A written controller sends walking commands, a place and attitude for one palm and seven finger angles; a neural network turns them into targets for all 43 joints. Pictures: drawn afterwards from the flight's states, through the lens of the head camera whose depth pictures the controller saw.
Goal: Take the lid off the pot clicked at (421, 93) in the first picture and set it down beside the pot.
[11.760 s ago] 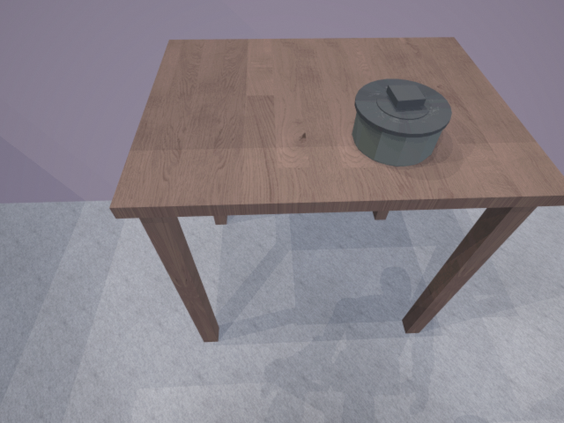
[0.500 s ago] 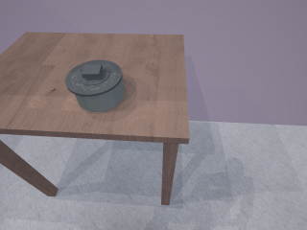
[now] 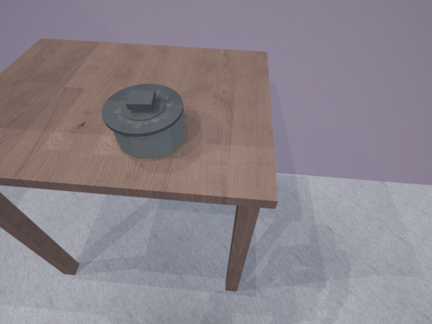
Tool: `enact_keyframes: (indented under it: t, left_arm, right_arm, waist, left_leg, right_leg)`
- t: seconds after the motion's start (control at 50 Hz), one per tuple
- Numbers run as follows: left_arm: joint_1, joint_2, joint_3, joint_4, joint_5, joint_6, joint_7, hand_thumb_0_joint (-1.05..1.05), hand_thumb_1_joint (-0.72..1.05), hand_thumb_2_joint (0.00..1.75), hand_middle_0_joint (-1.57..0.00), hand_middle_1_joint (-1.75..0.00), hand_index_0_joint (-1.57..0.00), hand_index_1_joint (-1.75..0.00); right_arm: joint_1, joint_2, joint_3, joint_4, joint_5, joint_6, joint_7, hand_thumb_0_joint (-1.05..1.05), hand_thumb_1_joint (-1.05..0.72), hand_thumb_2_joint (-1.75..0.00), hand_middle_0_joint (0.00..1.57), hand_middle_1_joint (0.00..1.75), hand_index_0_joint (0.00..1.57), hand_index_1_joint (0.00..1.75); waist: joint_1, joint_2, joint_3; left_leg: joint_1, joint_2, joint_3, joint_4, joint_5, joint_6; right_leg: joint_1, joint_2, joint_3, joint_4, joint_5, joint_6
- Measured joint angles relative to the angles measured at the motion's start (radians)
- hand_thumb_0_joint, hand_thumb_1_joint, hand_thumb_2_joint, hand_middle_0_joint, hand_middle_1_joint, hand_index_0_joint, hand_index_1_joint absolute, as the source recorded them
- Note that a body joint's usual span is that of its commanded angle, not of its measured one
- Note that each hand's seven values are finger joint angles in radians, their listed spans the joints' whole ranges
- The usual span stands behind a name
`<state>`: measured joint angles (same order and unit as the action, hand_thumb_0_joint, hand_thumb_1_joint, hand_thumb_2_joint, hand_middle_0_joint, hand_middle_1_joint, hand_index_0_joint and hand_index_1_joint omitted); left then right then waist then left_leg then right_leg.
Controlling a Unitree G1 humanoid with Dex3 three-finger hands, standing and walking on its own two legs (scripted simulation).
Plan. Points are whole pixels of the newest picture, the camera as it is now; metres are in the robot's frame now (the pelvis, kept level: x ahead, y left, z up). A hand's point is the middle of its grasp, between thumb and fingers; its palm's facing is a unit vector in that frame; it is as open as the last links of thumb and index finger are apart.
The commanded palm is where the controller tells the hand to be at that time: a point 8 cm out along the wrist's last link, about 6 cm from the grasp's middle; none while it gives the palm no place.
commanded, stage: look again from close up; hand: left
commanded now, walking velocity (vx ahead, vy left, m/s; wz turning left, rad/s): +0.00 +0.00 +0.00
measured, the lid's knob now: (141, 99) +0.52 +0.20 +0.13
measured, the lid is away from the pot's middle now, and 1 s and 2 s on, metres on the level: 0.00 0.00 0.00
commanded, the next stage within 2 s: lift the closed hand beside the body in 0.50 s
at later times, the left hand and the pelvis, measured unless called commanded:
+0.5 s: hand out of the picture +0.01 +0.19 -0.17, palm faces +0.04 -0.97 -0.22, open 7.4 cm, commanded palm none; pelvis -0.01 +0.00 +0.00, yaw +0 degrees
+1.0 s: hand out of the picture +0.09 +0.22 +0.00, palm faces +0.25 -0.93 -0.28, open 4.5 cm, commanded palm +0.05 +0.27 +0.03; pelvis -0.04 +0.01 +0.01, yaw +2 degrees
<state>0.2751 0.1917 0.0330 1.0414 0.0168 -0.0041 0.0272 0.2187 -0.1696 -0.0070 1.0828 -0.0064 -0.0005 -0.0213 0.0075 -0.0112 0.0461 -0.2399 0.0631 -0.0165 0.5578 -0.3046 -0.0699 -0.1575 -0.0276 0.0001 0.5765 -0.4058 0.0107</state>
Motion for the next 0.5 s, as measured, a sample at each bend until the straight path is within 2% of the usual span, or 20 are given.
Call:
enact_keyframes:
  t: [0.5]
  left_arm:
    - [-0.005, -0.011, -0.004, 0.002, -0.001, 0.002, -0.002, 0.0, 0.91, 0.89, -0.2, -0.29, -0.2, -0.3]
  right_arm:
    - [0.019, 0.006, -0.001, 0.017, 0.001, 0.0, 0.002, 0.0, -0.91, -0.9, 0.2, 0.29, 0.2, 0.3]
  waist:
    - [-0.004, -0.001, 0.005]
  left_leg:
    - [-0.005, -0.007, 0.001, -0.019, 0.024, 0.007]
  right_leg:
    - [-0.007, -0.007, 0.0, -0.016, 0.021, 0.007]
